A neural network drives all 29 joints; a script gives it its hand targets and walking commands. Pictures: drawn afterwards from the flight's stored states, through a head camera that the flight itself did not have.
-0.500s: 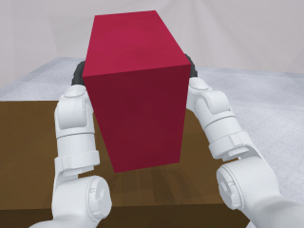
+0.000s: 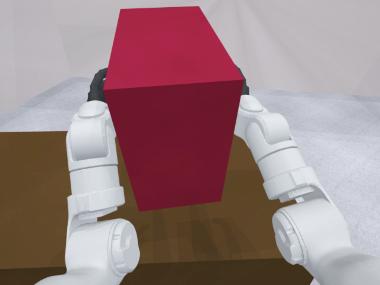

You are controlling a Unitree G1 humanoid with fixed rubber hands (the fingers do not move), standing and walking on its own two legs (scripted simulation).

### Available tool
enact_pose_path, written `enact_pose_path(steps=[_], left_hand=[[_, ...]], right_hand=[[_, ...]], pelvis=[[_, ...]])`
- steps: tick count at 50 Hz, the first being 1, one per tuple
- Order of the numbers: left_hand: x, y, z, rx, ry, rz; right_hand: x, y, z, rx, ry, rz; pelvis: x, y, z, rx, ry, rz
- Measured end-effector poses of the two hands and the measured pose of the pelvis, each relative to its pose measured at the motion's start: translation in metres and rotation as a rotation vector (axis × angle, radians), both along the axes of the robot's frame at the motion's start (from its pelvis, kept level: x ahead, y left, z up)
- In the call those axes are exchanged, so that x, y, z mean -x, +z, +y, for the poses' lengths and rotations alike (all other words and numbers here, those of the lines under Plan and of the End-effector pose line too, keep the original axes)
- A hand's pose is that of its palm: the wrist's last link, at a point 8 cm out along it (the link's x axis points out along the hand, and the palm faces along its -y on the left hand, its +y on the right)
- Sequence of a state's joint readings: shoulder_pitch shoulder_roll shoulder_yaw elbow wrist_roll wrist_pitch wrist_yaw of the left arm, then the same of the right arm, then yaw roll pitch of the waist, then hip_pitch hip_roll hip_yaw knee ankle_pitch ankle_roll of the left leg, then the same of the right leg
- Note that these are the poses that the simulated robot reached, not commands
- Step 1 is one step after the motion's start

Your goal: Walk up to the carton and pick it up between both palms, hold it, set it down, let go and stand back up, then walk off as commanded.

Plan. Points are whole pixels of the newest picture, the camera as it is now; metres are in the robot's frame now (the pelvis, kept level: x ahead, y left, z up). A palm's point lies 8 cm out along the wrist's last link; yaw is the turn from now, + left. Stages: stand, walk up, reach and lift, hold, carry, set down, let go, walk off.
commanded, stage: hold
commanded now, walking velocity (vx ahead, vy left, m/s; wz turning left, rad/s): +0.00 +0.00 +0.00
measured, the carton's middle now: (170, 104) +0.40 +0.02 +0.27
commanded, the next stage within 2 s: set down in 1.54 s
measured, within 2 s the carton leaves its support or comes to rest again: neither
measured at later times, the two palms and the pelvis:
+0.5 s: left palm (100, 99) +0.36 +0.14 +0.30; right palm (241, 94) +0.35 -0.12 +0.31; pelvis +0.01 +0.00 +0.00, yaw +0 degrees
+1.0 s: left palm (101, 96) +0.35 +0.14 +0.31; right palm (245, 88) +0.35 -0.12 +0.32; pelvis +0.00 +0.00 +0.00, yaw +0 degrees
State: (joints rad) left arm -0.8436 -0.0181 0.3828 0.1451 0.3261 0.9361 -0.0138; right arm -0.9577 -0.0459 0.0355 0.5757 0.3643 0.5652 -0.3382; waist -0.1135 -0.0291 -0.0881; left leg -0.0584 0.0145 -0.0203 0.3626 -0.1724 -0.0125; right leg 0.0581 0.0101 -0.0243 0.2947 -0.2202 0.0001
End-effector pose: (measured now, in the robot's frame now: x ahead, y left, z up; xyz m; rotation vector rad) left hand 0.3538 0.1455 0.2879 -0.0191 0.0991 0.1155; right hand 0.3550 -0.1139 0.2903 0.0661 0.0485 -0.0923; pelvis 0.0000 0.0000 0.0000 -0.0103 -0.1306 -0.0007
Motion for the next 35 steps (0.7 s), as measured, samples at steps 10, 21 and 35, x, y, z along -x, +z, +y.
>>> enact_pose_path(steps=[10, 21, 35], left_hand=[[0.014, 0.005, 0.004, -0.019, -0.025, 0.031], [-0.005, -0.016, 0.004, 0.006, 0.007, 0.056], [0.007, -0.004, 0.004, -0.024, -0.023, 0.071]], right_hand=[[0.014, 0.018, 0.003, 0.026, -0.008, 0.031], [-0.009, -0.009, 0.004, 0.018, 0.005, 0.067], [0.005, 0.004, 0.002, 0.048, 0.001, 0.087]], pelvis=[[0.006, 0.000, 0.000, 0.000, 0.000, -0.007], [0.008, 0.000, 0.002, 0.002, 0.001, -0.010], [0.005, 0.000, -0.001, -0.001, 0.001, -0.005]])
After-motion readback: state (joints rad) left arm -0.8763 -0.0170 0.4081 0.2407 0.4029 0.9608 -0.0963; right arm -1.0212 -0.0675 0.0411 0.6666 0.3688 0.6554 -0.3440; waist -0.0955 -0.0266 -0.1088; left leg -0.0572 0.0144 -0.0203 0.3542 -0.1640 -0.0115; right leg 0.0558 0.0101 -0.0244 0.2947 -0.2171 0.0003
